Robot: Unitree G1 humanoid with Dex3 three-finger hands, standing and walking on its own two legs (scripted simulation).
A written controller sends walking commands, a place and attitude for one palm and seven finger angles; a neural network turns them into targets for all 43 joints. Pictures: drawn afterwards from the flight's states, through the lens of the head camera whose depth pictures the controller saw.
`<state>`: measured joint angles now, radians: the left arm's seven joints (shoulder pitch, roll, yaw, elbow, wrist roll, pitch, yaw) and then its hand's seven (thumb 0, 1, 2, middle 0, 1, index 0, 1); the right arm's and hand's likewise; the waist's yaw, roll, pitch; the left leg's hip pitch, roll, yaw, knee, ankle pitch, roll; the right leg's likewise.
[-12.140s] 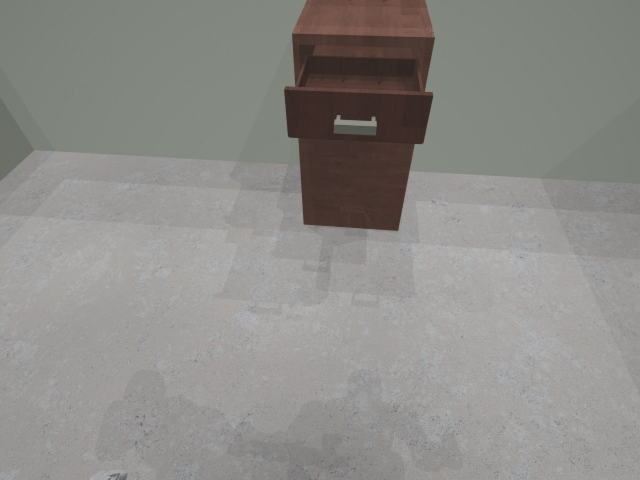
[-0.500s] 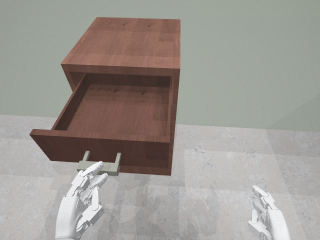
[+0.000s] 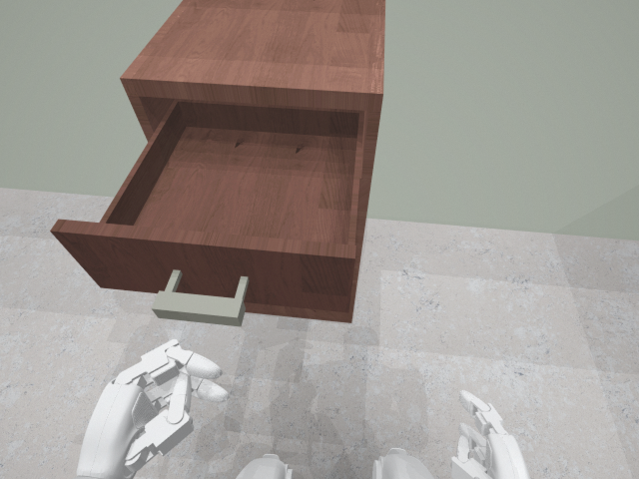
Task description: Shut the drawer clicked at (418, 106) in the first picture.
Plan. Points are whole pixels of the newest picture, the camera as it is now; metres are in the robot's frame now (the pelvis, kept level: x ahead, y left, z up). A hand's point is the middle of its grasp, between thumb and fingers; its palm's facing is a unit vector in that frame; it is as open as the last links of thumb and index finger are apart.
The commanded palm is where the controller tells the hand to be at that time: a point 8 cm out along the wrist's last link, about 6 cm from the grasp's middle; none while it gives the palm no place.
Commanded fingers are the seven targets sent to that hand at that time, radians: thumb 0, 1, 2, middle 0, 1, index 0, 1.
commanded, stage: raise the hand and make a fist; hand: left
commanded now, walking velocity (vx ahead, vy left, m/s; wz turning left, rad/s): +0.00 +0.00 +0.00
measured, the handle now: (204, 294) +0.34 +0.18 +0.02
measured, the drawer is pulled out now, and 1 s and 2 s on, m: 0.29 0.29 0.29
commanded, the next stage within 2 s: bring the fist close to the handle in 1.10 s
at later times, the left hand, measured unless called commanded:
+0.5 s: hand (158, 421) +0.17 +0.16 +0.11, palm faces -0.03 -1.00 -0.04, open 3.2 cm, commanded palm +0.12 +0.21 +0.11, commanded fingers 0.00 0.90 0.90 -1.40 -1.60 -1.40 -1.60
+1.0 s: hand (154, 424) +0.16 +0.15 +0.12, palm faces -0.04 -1.00 -0.05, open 3.3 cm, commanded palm +0.11 +0.21 +0.13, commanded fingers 0.00 0.90 0.90 -1.40 -1.60 -1.40 -1.60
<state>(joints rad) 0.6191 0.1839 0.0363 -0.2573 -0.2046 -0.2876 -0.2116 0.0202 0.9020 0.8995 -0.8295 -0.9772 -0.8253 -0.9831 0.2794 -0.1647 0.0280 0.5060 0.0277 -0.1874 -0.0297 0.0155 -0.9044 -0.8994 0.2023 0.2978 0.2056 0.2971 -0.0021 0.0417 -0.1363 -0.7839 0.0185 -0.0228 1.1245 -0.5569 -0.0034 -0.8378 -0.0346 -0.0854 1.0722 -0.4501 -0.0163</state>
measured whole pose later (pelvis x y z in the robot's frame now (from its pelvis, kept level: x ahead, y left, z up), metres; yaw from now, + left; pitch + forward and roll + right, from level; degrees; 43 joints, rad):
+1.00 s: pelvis +0.02 +0.02 +0.02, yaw +0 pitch +8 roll -2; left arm 0.83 0.19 -0.01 -0.50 -0.18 -0.27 -0.17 0.02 0.90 0.90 -1.40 -1.60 -1.40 -1.60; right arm 0.28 -0.21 0.00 0.45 0.04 -0.23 -0.02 0.02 -0.91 -0.90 0.20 0.30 0.20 0.30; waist 0.01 0.04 -0.14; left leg -0.61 0.01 -0.01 1.01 -0.55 0.02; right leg -0.66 -0.04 -0.07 0.96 -0.44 0.01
